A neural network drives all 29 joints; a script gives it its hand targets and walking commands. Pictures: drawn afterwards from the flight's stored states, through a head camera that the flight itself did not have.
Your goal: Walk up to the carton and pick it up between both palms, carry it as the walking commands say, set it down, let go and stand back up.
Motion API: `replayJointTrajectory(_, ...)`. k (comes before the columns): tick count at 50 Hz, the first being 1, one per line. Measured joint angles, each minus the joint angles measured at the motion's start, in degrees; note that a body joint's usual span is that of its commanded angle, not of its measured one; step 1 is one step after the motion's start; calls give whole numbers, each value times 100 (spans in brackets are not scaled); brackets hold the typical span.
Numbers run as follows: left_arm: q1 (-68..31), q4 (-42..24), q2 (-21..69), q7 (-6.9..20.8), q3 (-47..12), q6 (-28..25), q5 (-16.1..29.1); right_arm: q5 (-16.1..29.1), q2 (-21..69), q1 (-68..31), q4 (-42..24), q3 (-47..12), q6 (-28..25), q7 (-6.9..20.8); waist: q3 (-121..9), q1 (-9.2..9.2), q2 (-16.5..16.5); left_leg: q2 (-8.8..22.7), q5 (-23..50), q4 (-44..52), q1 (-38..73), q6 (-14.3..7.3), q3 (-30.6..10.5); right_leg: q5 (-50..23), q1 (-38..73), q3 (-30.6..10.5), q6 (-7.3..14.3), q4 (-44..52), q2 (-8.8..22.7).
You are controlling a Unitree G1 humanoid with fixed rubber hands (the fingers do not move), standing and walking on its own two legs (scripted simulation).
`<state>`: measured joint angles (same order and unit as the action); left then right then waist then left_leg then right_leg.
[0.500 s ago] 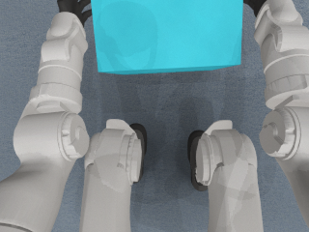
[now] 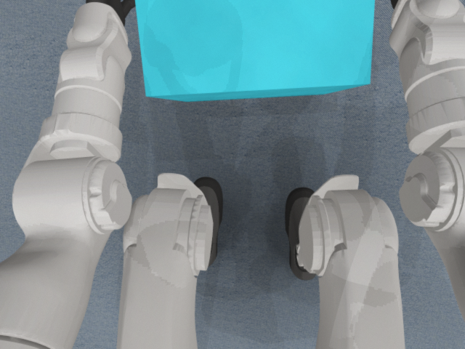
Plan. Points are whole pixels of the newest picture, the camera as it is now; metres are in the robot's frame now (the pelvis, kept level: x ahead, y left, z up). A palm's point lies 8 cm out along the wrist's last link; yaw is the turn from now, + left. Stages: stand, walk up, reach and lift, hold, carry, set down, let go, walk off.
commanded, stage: set down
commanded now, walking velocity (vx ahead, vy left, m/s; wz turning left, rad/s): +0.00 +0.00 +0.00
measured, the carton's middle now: (251, 23) +0.54 +0.01 -0.25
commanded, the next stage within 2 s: let go in 1.92 s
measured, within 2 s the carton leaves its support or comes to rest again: neither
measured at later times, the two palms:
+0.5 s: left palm (96, 21) +0.53 +0.22 -0.17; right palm out of the picture +0.55 -0.21 -0.17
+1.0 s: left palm out of the picture +0.54 +0.23 -0.05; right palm out of the picture +0.56 -0.22 -0.05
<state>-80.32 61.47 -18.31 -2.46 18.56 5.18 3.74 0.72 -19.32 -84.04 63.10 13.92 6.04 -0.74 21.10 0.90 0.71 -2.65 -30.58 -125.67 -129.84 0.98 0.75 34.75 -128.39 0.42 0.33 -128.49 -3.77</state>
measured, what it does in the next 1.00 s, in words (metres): rises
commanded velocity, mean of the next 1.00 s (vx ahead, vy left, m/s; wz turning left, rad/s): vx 0.00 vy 0.00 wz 0.00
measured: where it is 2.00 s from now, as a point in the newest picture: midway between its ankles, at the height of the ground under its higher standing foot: (253, 242)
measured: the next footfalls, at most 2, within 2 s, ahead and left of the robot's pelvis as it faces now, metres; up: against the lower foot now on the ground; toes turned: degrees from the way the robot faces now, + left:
none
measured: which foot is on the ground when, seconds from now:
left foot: down 0.00-1.00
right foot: down 0.00-1.00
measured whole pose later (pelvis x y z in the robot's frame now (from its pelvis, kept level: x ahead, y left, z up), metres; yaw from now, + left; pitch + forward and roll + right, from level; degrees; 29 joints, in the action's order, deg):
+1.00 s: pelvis +0.01 +0.00 +0.06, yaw -1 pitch +42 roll +1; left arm -69.8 51.7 -21.8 -2.9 14.0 8.8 9.3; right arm 8.6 -26.1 -73.1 54.0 9.0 9.6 -0.8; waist 6.9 1.9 -0.1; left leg -0.9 -31.0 -114.5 -126.0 -0.3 1.0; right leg 34.1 -124.8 0.8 1.1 -116.5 -2.4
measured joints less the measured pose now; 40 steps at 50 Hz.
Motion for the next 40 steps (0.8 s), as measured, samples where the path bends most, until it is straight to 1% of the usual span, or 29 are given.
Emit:
replayJointTrajectory(4,-58,266,-76,-155,-351,-161,312,375,-109,51,229,-471,-99,-208,45,24,4,12,-16,45,10,-3,-4,10,8,9,10,52,13)
replayJointTrajectory(9,13,367,-129,-328,-676,-310,704,788,-211,203,172,-834,-253,-411,73,19,27,43,-48,44,-23,-35,18,40,-20,12,15,57,45)
replayJointTrajectory(12,67,346,-167,-365,-787,-339,822,945,-320,256,129,-953,-288,-437,45,13,17,66,-72,7,-54,-57,34,62,-51,16,22,23,64)
replayJointTrajectory(17,157,299,-246,-347,-822,-344,856,1125,-523,284,168,-1037,-295,-379,-51,25,-35,119,-101,-58,-121,-87,46,66,-127,35,31,-25,76)
replayJointTrajectory(24,272,213,-427,-247,-832,-302,883,1261,-731,292,230,-1051,-278,-266,-81,71,-90,187,-95,-99,-168,-118,58,25,-190,58,51,-45,93)
replayJointTrajectory(29,300,73,-539,-195,-847,-242,946,1279,-800,285,141,-1021,-245,-226,-1,89,-91,217,-75,-107,-159,-137,66,-3,-184,72,66,-46,118)
replayJointTrajectory(31,318,-51,-562,-193,-847,-205,972,1287,-821,311,13,-1008,-214,-226,21,93,-86,223,-71,-109,-154,-143,67,-8,-177,78,70,-45,127)
replayJointTrajectory(36,461,-579,-560,-245,-863,-30,1021,1317,-852,518,-565,-989,-33,-266,-52,92,-79,212,-83,-47,-71,-142,58,12,-84,88,82,19,150)
replayJointTrajectory(40,634,-800,-512,-256,-800,141,942,1231,-805,697,-799,-892,150,-250,-381,83,-82,203,-117,138,40,-139,47,40,28,85,86,212,152)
